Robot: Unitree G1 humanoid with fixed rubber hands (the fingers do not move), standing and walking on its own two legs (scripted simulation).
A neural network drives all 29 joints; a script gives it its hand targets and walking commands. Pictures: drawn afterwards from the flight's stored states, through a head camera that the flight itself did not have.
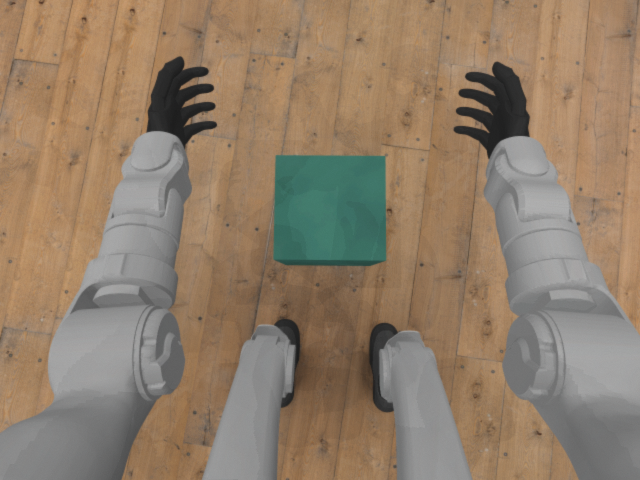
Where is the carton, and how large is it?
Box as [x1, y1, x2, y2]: [273, 155, 385, 265]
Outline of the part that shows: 276,155 273,259 285,264 371,265 385,260 385,156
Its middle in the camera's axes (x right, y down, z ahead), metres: +0.02 -0.06 +0.85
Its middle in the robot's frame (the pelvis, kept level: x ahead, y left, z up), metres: +0.47 +0.02 -0.50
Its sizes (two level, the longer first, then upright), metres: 0.210 0.200 0.250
